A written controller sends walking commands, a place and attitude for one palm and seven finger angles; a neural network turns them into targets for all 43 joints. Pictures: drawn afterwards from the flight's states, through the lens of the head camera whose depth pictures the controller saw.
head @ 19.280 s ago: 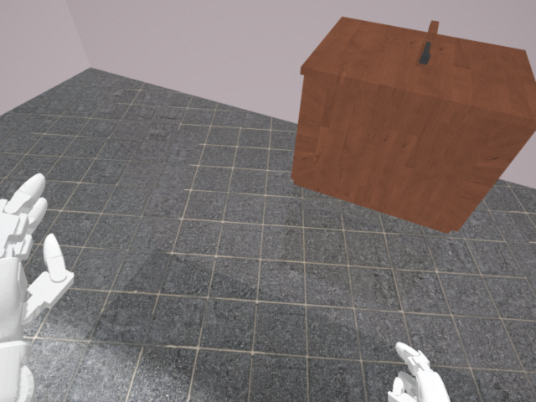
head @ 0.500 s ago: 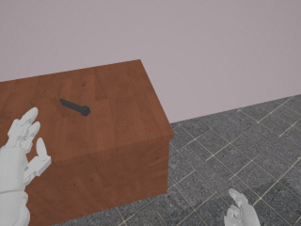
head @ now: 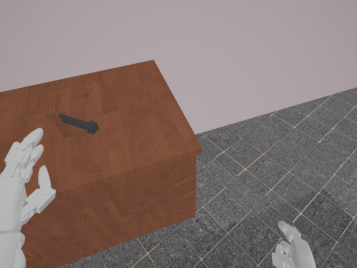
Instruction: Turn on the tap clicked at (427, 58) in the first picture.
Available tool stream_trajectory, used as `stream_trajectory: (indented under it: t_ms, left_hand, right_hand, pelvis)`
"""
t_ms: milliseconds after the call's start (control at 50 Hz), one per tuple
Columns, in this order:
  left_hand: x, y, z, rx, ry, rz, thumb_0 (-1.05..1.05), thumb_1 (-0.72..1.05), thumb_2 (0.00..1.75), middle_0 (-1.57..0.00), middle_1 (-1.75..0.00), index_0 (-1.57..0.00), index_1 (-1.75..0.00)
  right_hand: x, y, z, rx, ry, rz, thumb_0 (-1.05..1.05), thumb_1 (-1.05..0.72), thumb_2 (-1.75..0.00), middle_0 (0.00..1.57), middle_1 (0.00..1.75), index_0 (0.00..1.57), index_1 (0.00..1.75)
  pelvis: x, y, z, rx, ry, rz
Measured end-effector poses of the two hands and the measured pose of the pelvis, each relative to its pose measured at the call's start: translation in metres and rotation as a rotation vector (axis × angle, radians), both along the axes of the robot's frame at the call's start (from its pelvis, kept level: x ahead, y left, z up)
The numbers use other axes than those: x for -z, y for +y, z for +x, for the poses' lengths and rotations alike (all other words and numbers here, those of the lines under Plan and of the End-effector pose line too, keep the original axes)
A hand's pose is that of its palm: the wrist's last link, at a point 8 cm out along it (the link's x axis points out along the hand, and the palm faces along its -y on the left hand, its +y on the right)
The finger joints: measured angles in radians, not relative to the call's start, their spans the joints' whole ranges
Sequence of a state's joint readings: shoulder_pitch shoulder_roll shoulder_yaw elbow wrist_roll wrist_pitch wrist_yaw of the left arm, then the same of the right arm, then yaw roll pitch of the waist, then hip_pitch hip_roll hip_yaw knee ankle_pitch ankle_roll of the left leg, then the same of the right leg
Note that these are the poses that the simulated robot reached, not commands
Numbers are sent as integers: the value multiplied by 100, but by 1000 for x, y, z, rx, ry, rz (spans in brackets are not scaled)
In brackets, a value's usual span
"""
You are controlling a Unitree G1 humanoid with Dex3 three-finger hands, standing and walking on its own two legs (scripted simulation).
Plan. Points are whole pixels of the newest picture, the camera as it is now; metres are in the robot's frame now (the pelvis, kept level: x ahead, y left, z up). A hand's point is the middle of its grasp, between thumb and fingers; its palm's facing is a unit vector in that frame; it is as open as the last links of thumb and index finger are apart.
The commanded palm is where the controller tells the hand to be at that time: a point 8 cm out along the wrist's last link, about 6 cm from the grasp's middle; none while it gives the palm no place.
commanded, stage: step back with the hand held close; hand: left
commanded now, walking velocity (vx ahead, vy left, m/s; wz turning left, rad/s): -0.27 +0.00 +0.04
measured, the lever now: (92, 127) +0.51 +0.32 +0.00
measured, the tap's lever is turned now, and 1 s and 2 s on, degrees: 48 48 48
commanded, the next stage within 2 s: stop stepping back and stand still in 0.82 s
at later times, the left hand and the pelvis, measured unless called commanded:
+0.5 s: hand out of the picture +0.10 +0.27 +0.16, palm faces +0.50 -0.75 -0.43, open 7.4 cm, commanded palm +0.03 +0.30 +0.17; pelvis -0.10 +0.01 -0.02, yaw +6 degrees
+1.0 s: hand out of the picture -0.01 +0.22 +0.17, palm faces +0.42 -0.83 -0.36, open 7.4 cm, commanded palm -0.07 +0.26 +0.17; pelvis -0.23 -0.02 -0.02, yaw +0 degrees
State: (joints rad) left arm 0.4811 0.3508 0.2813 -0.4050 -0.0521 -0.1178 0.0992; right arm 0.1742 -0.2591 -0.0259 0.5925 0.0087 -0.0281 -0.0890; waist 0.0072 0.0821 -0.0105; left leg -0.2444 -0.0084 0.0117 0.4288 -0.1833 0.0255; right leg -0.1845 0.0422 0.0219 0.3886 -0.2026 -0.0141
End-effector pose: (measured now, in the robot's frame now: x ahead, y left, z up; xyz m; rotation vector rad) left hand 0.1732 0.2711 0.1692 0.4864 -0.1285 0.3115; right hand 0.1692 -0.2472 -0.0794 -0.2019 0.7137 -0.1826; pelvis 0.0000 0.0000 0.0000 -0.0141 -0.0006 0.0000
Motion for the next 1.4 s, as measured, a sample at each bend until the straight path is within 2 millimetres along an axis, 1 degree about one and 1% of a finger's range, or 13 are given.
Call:
stream_trajectory:
  t_ms: [160,280,400,500,600,780,880,960,1020,1120,1240,1320,1400]
  left_hand:
    - [-12,26,-34,-38,-80,41,2,89,89,-21,-30,-21,-30]
    - [-5,33,-60,-65,-110,29,2,89,89,-21,-30,-21,-30]
    - [-1,33,-84,-88,-144,54,2,89,89,-21,-30,-21,-30]
    - [-10,29,-120,-111,-190,86,2,89,89,-21,-30,-21,-30]
    - [-11,28,-151,-96,-225,53,2,89,89,-21,-30,-21,-30]
    - [-8,48,-182,-142,-241,60,2,89,89,-21,-30,-21,-30]
    - [-7,29,-211,-143,-236,3,2,90,89,-20,-30,-21,-30]
    - [-4,-3,-224,-55,-232,1,2,90,89,-20,-30,-20,-30]
    - [-13,-15,-227,9,-224,14,2,89,89,-20,-30,-21,-30]
    - [-13,-5,-227,25,-183,19,2,89,89,-21,-30,-21,-30]
    - [8,-6,-232,22,-127,-53,2,89,89,-21,-30,-21,-30]
    - [7,-14,-255,63,-116,-49,2,89,89,-21,-30,-21,-30]
    - [-4,-4,-273,59,-179,-16,2,89,89,-21,-30,-21,-30]
  right_hand:
    - [-5,16,-23,-18,-10,-14,1,-90,-89,20,30,20,30]
    - [-3,31,-43,-47,-32,-8,1,-90,-89,20,30,21,30]
    - [4,38,-64,-98,-18,-12,1,-90,-89,20,30,21,30]
    - [13,36,-78,-137,1,-8,1,-90,-89,20,30,21,30]
    - [13,33,-99,-121,6,-26,1,-90,-89,20,30,21,30]
    - [9,41,-145,-117,-22,-22,1,-90,-89,20,30,21,30]
    - [13,43,-169,-154,-13,19,1,-90,-89,20,30,21,30]
    - [24,35,-192,-154,0,45,1,-90,-89,20,30,21,30]
    - [19,25,-219,-103,49,49,1,-90,-89,20,30,21,30]
    - [2,-3,-253,4,1,12,1,-90,-89,20,30,21,30]
    - [-2,-33,-293,80,-22,-50,1,-90,-89,20,30,21,30]
    - [0,-37,-321,100,23,-64,1,-90,-89,20,30,20,30]
    - [6,-31,-342,114,91,-76,1,-90,-89,20,30,20,30]
  pelvis:
    - [3,12,-28,-7,-9,-7]
    - [6,19,-51,-11,-19,-12]
    - [12,14,-75,-79,-26,-1]
    - [18,7,-95,-107,-28,-6]
    - [21,11,-114,-88,-22,-6]
    - [21,10,-161,-115,-10,-47]
    - [20,-3,-188,-69,54,-27]
    - [24,-14,-221,-11,55,-21]
    - [13,-17,-228,5,37,7]
    - [10,-14,-232,43,32,2]
    - [15,-11,-260,42,18,10]
    - [13,-9,-271,33,11,-9]
    - [13,-3,-269,51,2,-8]
